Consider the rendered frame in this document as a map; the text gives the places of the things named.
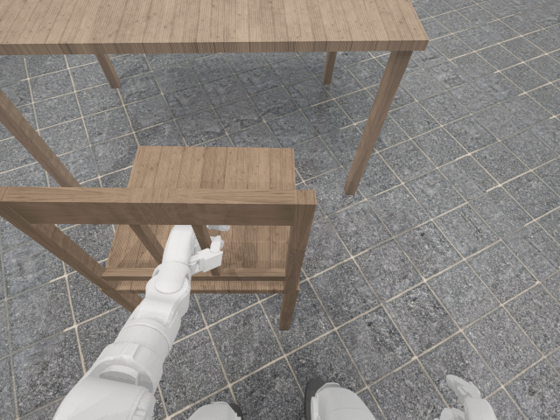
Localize robot left hand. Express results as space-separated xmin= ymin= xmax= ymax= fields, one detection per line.
xmin=162 ymin=225 xmax=230 ymax=275

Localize table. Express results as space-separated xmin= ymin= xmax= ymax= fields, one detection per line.
xmin=0 ymin=0 xmax=430 ymax=195

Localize robot right foot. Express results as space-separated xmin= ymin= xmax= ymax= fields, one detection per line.
xmin=304 ymin=379 xmax=325 ymax=420

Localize left robot forearm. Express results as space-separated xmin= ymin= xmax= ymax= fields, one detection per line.
xmin=53 ymin=262 xmax=191 ymax=420

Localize robot left upper arm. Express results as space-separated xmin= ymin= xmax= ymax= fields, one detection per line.
xmin=59 ymin=376 xmax=155 ymax=420

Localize robot right hand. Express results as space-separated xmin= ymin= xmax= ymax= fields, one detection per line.
xmin=434 ymin=374 xmax=497 ymax=420

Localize right robot thigh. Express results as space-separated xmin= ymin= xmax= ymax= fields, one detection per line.
xmin=311 ymin=388 xmax=375 ymax=420

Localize chair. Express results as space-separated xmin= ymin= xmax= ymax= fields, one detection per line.
xmin=0 ymin=146 xmax=317 ymax=331

